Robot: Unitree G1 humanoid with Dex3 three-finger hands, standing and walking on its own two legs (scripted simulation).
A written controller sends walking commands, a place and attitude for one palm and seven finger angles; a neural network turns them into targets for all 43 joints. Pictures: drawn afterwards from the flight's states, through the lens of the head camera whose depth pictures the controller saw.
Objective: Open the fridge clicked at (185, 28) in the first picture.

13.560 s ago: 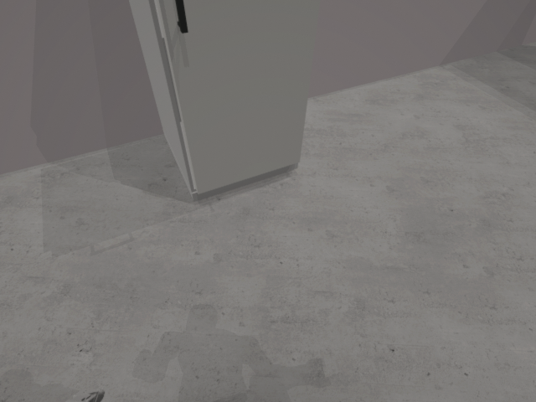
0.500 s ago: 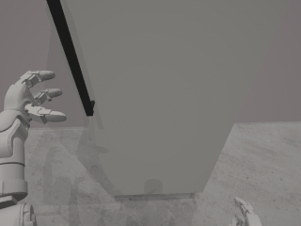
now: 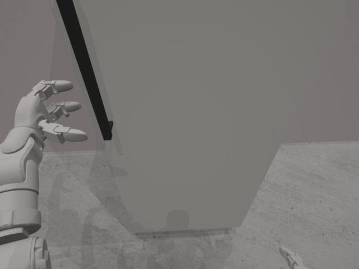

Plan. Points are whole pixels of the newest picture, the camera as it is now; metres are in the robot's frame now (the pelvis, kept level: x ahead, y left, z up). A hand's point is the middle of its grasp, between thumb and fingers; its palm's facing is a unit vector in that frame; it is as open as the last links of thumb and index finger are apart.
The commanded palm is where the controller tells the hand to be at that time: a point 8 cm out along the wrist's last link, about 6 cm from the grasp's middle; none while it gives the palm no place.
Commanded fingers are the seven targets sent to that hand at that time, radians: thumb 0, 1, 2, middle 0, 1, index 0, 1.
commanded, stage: move the hooked fingers beside the handle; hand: left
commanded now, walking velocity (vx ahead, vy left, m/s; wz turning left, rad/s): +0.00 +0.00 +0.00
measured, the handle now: (89, 67) +0.43 +0.22 +0.26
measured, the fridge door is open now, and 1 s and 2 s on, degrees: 0 0 0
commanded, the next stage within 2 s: feel for the door with the fingertips in 0.64 s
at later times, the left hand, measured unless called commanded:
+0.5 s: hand (70, 113) +0.37 +0.26 +0.19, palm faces +0.20 -0.98 +0.00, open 14.0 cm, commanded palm +0.34 +0.31 +0.18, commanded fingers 0.00 -0.50 0.30 -0.30 -1.20 -0.30 -1.20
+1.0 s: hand (84, 114) +0.37 +0.23 +0.19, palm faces +0.18 -0.98 +0.00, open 14.0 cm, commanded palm +0.34 +0.28 +0.18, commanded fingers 0.00 -0.50 0.30 -0.30 -1.20 -0.30 -1.20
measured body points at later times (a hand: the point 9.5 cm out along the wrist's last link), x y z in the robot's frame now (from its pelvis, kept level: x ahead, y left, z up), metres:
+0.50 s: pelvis +0.01 -0.01 +0.00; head -0.01 -0.02 +0.45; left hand +0.35 +0.31 +0.19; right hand +0.16 -0.26 -0.09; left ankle +0.02 +0.10 -0.74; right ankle +0.00 -0.10 -0.74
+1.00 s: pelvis +0.01 -0.02 +0.00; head -0.02 -0.03 +0.45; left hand +0.35 +0.28 +0.19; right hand +0.16 -0.27 -0.09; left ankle +0.02 +0.10 -0.74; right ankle +0.00 -0.10 -0.74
